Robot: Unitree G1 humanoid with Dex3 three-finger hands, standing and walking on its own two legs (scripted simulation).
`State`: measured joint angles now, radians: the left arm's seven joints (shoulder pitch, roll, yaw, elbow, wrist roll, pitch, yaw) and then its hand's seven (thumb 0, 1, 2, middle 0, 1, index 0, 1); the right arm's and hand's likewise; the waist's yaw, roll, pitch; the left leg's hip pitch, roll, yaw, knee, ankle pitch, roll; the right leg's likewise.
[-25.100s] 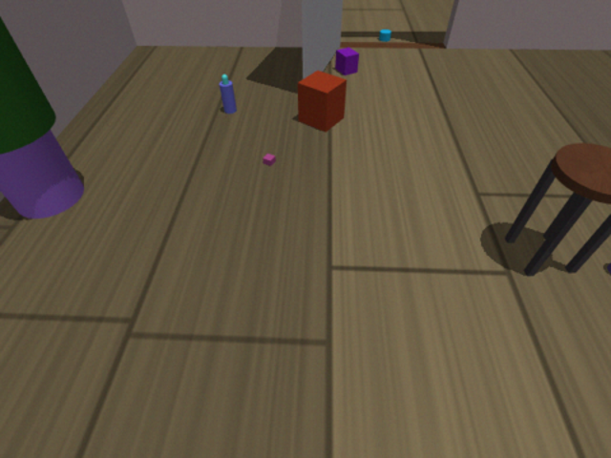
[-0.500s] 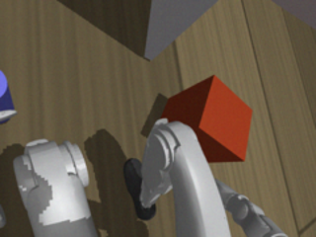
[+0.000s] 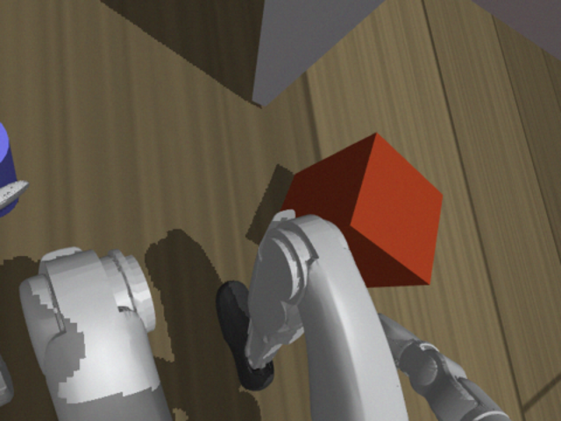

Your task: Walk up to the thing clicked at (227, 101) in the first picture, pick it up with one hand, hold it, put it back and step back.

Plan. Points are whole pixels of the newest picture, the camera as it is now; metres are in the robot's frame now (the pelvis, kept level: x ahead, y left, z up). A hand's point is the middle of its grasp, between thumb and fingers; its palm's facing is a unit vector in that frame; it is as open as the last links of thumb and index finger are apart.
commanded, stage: settle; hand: left
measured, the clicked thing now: out of the picture +0.44 +0.27 -0.17
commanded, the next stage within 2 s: lift in 1.78 s
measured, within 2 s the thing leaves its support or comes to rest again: leaves its support in 0.28 s
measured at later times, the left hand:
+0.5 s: hand out of the picture +0.39 +0.30 -0.11, palm faces +0.27 -0.96 -0.09, open 11.0 cm
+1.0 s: hand out of the picture +0.40 +0.29 -0.02, palm faces +0.25 -0.96 -0.09, open 11.1 cm
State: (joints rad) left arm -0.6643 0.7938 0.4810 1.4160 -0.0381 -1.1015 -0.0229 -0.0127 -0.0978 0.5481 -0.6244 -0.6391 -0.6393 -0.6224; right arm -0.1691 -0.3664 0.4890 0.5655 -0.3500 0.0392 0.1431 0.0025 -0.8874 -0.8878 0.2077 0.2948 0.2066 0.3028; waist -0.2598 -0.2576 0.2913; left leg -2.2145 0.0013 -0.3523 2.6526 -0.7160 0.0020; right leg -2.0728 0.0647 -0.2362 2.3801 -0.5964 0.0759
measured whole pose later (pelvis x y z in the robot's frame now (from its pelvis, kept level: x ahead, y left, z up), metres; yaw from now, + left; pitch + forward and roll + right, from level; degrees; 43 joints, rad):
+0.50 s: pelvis +0.01 -0.01 +0.02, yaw +3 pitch +20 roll -15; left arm -0.50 0.66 0.39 0.96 -0.07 -0.79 -0.07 -0.01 -0.42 0.88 -0.66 -0.94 -0.67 -0.94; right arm -0.05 -0.34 0.32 0.61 -0.26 0.04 0.13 0.00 -0.92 -0.90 0.21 0.30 0.21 0.30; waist -0.18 -0.16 0.17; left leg -2.22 -0.01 -0.28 2.55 -0.70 -0.01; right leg -2.09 0.02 -0.19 2.34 -0.63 0.06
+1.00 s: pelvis +0.02 -0.02 +0.05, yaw +8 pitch +30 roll -9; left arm -0.49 0.47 0.34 0.80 -0.11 -0.59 -0.16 -0.01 -0.48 0.97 -0.65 -0.99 -0.67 -0.99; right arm 0.05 -0.31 0.12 0.65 -0.10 0.04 0.09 0.01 -0.89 -0.89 0.21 0.30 0.20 0.30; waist -0.13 -0.03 -0.03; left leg -2.23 -0.01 -0.16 2.41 -0.70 -0.01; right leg -2.16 -0.01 -0.09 2.31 -0.67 0.03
